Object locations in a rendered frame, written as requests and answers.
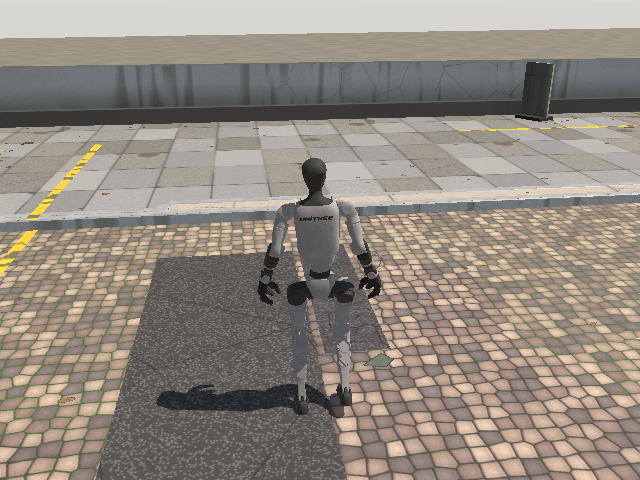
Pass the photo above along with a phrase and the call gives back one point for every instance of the left robot hand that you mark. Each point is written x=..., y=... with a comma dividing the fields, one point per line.
x=263, y=288

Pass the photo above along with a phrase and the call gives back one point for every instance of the right robot thigh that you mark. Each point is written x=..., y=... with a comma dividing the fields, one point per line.
x=343, y=297

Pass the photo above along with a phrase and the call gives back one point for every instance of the robot left upper arm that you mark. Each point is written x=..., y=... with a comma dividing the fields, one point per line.
x=285, y=213

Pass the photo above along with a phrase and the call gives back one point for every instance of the robot torso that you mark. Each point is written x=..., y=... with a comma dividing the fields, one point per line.
x=318, y=232

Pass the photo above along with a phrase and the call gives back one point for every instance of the right robot hand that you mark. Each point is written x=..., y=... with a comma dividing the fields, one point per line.
x=376, y=283

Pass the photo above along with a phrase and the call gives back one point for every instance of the robot left forearm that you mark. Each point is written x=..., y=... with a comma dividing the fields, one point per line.
x=268, y=267

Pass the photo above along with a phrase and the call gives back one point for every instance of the robot right upper arm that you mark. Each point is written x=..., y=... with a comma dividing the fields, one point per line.
x=347, y=209

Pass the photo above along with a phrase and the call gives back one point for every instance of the robot right forearm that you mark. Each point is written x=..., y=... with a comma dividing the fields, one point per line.
x=367, y=263

